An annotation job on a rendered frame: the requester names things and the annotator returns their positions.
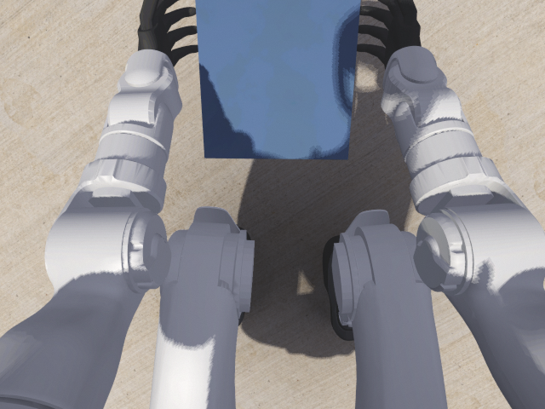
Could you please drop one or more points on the carton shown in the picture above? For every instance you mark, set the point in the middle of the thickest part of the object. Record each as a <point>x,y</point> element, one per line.
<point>277,77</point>

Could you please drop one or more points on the robot right forearm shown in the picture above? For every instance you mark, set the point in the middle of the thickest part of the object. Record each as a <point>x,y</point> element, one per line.
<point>446,166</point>

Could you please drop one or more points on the robot left upper arm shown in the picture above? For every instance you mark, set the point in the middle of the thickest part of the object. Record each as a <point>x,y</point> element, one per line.
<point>101,262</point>

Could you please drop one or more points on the robot right hand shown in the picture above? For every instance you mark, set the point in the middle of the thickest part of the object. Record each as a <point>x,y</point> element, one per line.
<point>403,29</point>

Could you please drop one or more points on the robot right thigh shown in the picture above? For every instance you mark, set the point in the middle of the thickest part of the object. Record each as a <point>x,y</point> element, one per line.
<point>398,364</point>

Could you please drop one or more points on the robot right upper arm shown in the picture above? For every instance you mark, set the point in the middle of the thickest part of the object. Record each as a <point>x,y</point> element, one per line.
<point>489,260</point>

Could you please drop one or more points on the robot left forearm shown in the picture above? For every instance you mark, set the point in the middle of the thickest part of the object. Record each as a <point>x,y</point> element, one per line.
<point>134,145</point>

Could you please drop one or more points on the robot left hand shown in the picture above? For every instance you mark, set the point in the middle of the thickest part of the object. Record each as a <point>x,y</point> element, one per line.
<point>155,24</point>

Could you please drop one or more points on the robot left shin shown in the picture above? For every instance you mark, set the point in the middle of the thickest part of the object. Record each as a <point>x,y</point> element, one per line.
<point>177,239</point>

